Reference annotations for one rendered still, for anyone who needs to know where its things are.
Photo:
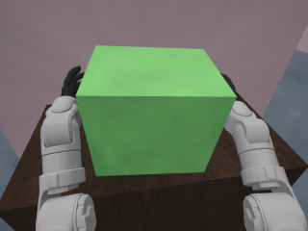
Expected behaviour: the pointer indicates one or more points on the robot right upper arm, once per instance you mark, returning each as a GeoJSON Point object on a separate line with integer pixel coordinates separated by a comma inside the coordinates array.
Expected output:
{"type": "Point", "coordinates": [272, 211]}

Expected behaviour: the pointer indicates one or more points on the left robot hand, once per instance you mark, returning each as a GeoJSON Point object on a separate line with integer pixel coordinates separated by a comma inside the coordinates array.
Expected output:
{"type": "Point", "coordinates": [71, 84]}

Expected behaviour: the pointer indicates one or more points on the carton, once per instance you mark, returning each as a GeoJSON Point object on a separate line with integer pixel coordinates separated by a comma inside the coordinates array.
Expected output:
{"type": "Point", "coordinates": [152, 110]}

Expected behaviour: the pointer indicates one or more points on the robot left upper arm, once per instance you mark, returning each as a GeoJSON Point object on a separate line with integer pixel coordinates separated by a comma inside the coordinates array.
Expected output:
{"type": "Point", "coordinates": [74, 212]}

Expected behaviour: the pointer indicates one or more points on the robot right forearm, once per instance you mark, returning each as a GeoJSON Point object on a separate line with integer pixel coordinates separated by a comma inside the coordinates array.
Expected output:
{"type": "Point", "coordinates": [260, 167]}

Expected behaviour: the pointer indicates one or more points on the robot left forearm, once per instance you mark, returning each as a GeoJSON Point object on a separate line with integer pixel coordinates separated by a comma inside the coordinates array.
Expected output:
{"type": "Point", "coordinates": [60, 145]}

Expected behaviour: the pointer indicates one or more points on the right robot hand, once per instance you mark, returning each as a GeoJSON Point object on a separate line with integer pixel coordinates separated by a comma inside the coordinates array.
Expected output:
{"type": "Point", "coordinates": [231, 85]}

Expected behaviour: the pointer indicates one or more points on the pedestal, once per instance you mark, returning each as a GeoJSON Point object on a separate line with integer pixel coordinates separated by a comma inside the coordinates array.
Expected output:
{"type": "Point", "coordinates": [212, 200]}

